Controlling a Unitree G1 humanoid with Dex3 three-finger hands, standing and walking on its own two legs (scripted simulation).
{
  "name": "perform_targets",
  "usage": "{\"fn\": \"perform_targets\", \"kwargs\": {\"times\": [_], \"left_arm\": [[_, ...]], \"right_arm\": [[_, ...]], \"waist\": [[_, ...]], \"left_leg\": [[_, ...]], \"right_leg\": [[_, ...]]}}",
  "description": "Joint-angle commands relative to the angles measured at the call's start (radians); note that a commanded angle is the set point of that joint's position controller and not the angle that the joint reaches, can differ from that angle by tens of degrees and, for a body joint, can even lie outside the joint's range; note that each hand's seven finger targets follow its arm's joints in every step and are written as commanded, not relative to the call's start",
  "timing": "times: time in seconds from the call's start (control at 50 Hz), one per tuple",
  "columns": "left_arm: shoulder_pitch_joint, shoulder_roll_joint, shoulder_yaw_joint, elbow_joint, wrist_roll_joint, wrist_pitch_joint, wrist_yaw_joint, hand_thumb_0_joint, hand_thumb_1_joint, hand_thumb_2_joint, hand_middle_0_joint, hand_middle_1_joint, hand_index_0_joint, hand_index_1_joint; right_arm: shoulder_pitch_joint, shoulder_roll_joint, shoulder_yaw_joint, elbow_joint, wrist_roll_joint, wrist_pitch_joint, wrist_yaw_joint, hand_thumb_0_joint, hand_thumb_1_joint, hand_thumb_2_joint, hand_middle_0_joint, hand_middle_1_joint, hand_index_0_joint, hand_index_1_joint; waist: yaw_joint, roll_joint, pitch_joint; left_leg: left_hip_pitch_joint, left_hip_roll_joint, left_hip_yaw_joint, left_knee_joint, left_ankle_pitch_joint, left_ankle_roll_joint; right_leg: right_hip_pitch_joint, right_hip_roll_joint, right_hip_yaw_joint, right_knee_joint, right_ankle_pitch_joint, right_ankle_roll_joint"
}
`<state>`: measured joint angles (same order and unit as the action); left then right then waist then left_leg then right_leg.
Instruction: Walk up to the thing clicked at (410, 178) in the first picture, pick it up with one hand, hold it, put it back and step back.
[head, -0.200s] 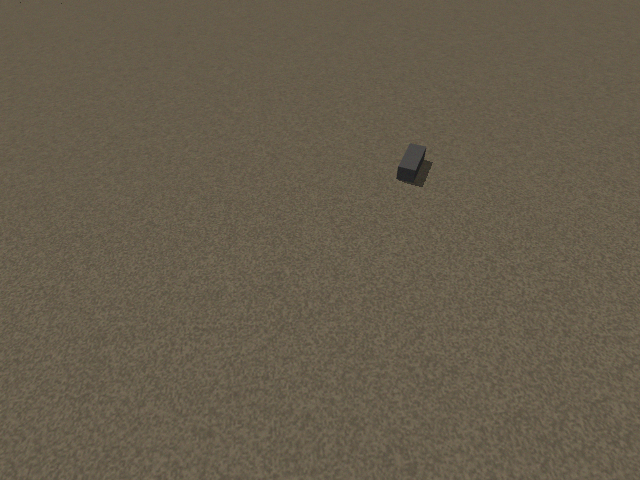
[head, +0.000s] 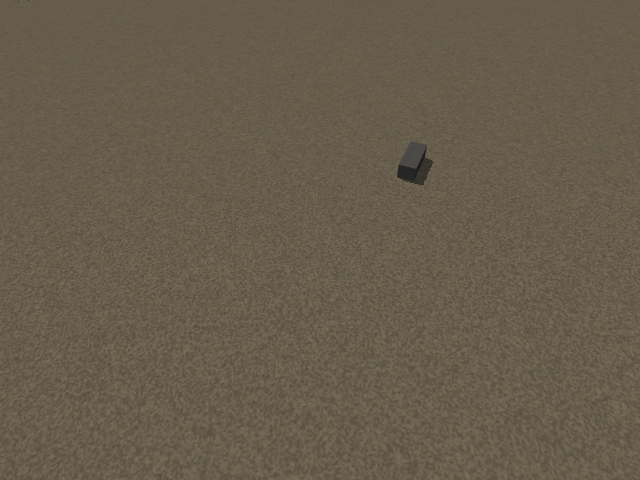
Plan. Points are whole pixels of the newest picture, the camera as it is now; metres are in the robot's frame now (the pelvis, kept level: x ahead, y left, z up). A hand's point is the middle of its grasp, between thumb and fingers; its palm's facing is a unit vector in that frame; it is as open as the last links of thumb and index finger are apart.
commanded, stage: stand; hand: left
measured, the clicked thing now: (412, 160) +1.67 -0.41 -0.74
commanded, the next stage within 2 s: walk up in 0.92 s
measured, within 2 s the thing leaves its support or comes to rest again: neither
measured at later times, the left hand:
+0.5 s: hand out of the picture +0.08 +0.25 -0.16, palm faces -0.03 -0.94 -0.34, open 7.4 cm
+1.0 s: hand out of the picture +0.10 +0.27 -0.15, palm faces +0.04 -0.95 -0.32, open 7.4 cm
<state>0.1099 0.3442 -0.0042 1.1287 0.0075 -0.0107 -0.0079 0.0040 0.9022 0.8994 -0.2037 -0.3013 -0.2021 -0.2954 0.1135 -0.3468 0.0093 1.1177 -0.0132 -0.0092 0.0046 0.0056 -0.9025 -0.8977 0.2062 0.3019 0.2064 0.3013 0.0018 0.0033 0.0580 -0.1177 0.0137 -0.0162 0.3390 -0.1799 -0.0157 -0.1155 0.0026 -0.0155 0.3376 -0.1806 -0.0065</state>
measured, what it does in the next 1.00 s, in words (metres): stands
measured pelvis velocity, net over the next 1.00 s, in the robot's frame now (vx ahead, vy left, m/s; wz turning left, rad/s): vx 0.02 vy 0.00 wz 0.07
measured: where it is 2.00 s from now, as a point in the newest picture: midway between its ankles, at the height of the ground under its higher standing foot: (355, 397)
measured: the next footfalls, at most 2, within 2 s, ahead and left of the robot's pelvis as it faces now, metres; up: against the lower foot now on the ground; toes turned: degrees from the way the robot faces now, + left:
left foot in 1.26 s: +0.18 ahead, +0.16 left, +0.00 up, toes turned +22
right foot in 1.70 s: +0.55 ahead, -0.13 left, +0.00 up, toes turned +25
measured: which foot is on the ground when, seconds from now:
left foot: down 0.00-1.00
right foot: down 0.00-1.00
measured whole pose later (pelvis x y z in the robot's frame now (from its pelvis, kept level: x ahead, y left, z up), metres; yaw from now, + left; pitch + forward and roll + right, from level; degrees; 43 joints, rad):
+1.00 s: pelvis +0.02 +0.00 -0.01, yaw +4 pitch -1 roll +0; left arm 0.11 0.38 0.08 1.01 0.06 0.01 -0.07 0.01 0.90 0.90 -0.21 -0.30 -0.20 -0.30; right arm 0.20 -0.36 -0.03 1.06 -0.01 -0.04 0.03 0.00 -0.90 -0.90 0.21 0.30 0.21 0.30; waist 0.00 -0.02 0.02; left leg -0.19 -0.01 -0.08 0.45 -0.29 0.01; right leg -0.18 -0.02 -0.07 0.50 -0.44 -0.04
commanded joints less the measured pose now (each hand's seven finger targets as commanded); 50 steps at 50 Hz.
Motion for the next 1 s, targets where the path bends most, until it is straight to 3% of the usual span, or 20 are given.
{"fn": "perform_targets", "kwargs": {"times": [0.0,0.18,0.32,0.62,0.72,0.88,0.9,0.92,0.94,0.98], "left_arm": [[-0.041,0.211,0.041,-0.065,0.0,-0.024,0.016,0.0,0.9,0.9,-0.2,-0.3,-0.2,-0.3],[-0.037,0.215,0.039,-0.067,0.001,-0.024,0.017,0.0,0.9,0.9,-0.2,-0.3,-0.2,-0.3],[-0.036,0.21,0.038,-0.064,0.003,-0.022,0.017,0.0,0.9,0.9,-0.2,-0.3,-0.2,-0.3],[-0.035,0.216,0.041,-0.066,0.002,-0.022,0.018,0.0,0.9,0.9,-0.2,-0.3,-0.2,-0.3],[-0.033,0.209,0.038,-0.063,0.0,-0.02,0.018,0.0,0.9,0.9,-0.2,-0.3,-0.2,-0.3],[-0.034,0.216,0.04,-0.067,0.001,-0.023,0.019,0.0,0.9,0.9,-0.2,-0.3,-0.2,-0.3],[-0.095,0.389,0.186,-0.22,0.056,-0.018,-0.029,0.0,0.9,0.9,-0.2,-0.3,-0.2,-0.3],[-0.134,0.394,0.187,-0.247,0.074,-0.01,-0.048,0.0,0.9,0.9,-0.2,-0.3,-0.2,-0.3],[-0.111,0.36,0.189,-0.282,0.075,-0.006,-0.068,0.0,0.9,0.9,-0.2,-0.3,-0.2,-0.3],[-0.092,0.311,0.201,-0.319,0.067,0.003,-0.092,0.0,0.9,0.9,-0.2,-0.3,-0.2,-0.3]], "right_arm": [[-0.04,-0.211,-0.043,-0.059,0.005,-0.024,-0.015,0.0,-0.9,-0.9,0.2,0.3,0.2,0.3],[-0.038,-0.209,-0.04,-0.058,0.005,-0.025,-0.016,0.0,-0.9,-0.9,0.2,0.3,0.2,0.3],[-0.04,-0.208,-0.039,-0.056,0.003,-0.02,-0.014,0.0,-0.9,-0.9,0.2,0.3,0.2,0.3],[-0.033,-0.211,-0.039,-0.058,0.005,-0.026,-0.017,0.0,-0.9,-0.9,0.2,0.3,0.2,0.3],[-0.035,-0.21,-0.038,-0.053,0.006,-0.022,-0.017,0.0,-0.9,-0.9,0.2,0.3,0.2,0.3],[-0.038,-0.212,-0.041,-0.059,0.004,-0.023,-0.016,0.0,-0.9,-0.9,0.2,0.3,0.2,0.3],[0.129,-0.401,-0.133,-0.099,0.022,-0.043,-0.009,0.0,-0.9,-0.9,0.2,0.3,0.2,0.3],[0.105,-0.427,-0.145,-0.098,0.011,-0.051,-0.006,0.0,-0.9,-0.9,0.2,0.3,0.2,0.3],[0.076,-0.439,-0.158,-0.126,-0.001,-0.062,-0.003,0.0,-0.9,-0.9,0.2,0.3,0.2,0.3],[0.092,-0.414,-0.177,-0.18,-0.011,-0.069,-0.007,0.0,-0.9,-0.9,0.2,0.3,0.2,0.3]], "waist": [[0.001,0.0,-0.075],[0.0,-0.001,-0.101],[0.0,-0.002,-0.058],[0.001,-0.001,-0.103],[0.002,-0.003,-0.073],[0.0,-0.003,-0.101],[0.003,-0.154,-0.14],[0.005,-0.105,-0.036],[0.02,-0.027,-0.043],[0.036,0.046,-0.009]], "left_leg": [[0.012,0.111,-0.087,-0.057,0.103,0.04],[0.03,0.117,-0.085,-0.051,0.176,0.041],[-0.009,0.11,-0.089,-0.068,0.069,0.041],[0.026,0.118,-0.085,-0.056,0.212,0.042],[0.006,0.113,-0.092,-0.066,0.153,0.039],[0.03,0.116,-0.086,-0.054,0.185,0.04],[-0.17,0.147,-0.272,0.009,-0.306,0.106],[-0.292,0.153,-0.329,-0.022,-0.464,0.107],[-0.24,0.159,-0.35,0.009,-0.477,0.122],[-0.276,0.149,-0.372,0.035,-0.415,0.105]], "right_leg": [[-0.001,-0.128,0.102,-0.061,0.092,-0.022],[0.022,-0.132,0.097,-0.049,0.16,-0.02],[0.004,-0.129,0.1,-0.071,0.076,-0.018],[0.054,-0.138,0.089,-0.042,0.193,-0.019],[0.034,-0.133,0.09,-0.06,0.135,-0.016],[0.047,-0.14,0.092,-0.054,0.173,-0.021],[0.11,-0.127,0.035,0.101,-0.404,-0.061],[0.027,-0.144,0.079,0.154,-0.545,-0.079],[-0.077,-0.165,0.113,0.202,-0.532,-0.095],[-0.119,-0.16,0.138,0.205,-0.479,-0.111]]}}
